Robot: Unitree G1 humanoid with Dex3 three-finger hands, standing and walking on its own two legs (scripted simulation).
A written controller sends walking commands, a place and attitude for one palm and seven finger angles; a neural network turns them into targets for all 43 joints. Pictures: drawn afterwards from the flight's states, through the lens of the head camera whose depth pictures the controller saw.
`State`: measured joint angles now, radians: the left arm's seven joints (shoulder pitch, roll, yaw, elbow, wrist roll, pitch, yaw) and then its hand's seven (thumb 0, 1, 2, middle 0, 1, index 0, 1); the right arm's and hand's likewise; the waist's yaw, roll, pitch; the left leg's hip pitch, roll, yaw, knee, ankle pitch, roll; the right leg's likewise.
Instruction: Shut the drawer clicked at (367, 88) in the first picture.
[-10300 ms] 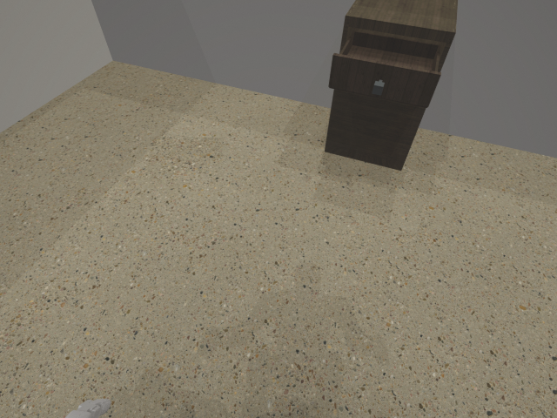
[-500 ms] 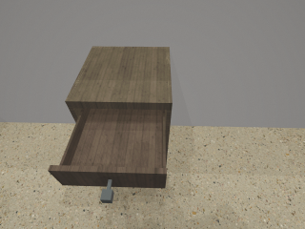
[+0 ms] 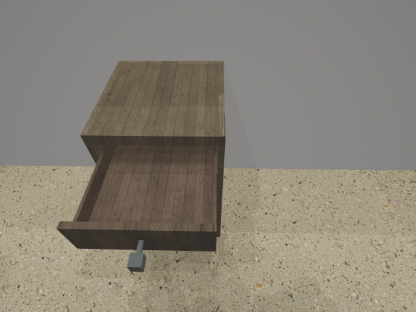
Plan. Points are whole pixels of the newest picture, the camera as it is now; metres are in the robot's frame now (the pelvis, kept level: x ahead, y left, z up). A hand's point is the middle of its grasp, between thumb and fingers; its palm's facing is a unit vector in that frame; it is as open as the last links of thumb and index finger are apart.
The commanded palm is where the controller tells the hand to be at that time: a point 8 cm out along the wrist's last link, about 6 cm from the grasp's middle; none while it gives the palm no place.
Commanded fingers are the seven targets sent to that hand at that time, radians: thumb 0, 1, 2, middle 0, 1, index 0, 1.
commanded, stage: look again from close up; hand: left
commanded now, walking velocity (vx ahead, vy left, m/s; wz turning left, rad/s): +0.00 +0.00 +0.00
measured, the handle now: (138, 254) +0.28 +0.20 -0.16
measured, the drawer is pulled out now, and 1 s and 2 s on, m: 0.28 0.28 0.28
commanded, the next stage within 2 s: raise the hand and make a fist in 0.04 s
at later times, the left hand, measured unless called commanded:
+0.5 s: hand (151, 293) +0.16 +0.12 -0.02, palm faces -0.03 -1.00 +0.05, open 6.3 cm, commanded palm +0.09 +0.21 -0.07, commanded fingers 0.00 0.90 0.90 -0.58 -0.71 -0.58 -0.71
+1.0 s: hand out of the picture +0.14 +0.15 -0.07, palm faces +0.01 -1.00 +0.00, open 3.8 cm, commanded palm +0.09 +0.21 -0.07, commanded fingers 0.00 0.90 0.90 -1.08 -1.25 -1.08 -1.25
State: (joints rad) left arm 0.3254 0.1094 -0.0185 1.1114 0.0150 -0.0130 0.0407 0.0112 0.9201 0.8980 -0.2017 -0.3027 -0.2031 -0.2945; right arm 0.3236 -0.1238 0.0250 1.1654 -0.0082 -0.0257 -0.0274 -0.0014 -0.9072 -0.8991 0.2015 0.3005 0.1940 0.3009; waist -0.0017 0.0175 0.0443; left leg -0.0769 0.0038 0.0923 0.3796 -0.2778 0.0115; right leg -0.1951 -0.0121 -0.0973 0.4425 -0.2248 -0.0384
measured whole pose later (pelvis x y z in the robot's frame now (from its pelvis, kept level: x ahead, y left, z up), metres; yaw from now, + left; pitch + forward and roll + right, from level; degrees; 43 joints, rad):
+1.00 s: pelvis -0.06 +0.00 -0.11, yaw +2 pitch +17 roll -1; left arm 0.51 0.16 0.03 -0.13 -0.19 -0.35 -0.18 0.02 0.90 0.90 -0.89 -1.05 -0.89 -1.04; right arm 0.24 -0.17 0.02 0.54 0.02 -0.21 -0.02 0.01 -0.90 -0.90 0.21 0.30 0.20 0.30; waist 0.00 0.02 -0.14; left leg -0.97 0.03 0.02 1.25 -0.58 0.02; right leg -1.02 -0.06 -0.15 1.19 -0.46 -0.06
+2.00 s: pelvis -0.04 +0.01 -0.11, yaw +3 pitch +18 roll -2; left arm 0.75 0.17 -0.02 -0.30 -0.15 -0.44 -0.14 0.02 0.90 0.90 -1.40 -1.60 -1.40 -1.59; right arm 0.22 -0.20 -0.02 0.42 0.02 -0.14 -0.02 0.01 -0.90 -0.90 0.21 0.30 0.20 0.30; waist 0.00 0.01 -0.17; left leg -0.98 0.02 0.01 1.29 -0.63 0.03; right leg -1.02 -0.06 -0.16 1.22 -0.51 -0.04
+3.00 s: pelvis -0.05 +0.01 -0.17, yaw +2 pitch +25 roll -3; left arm 0.40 0.18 -0.01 -0.04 -0.13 -0.50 -0.11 0.02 0.90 0.90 -1.40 -1.60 -1.40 -1.60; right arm 0.16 -0.23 0.01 0.46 -0.01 -0.14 0.00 0.01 -0.90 -0.90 0.21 0.30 0.20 0.30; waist -0.02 0.01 -0.20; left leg -1.27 0.02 0.01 1.50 -0.68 0.04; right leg -1.31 -0.08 -0.15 1.42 -0.55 -0.05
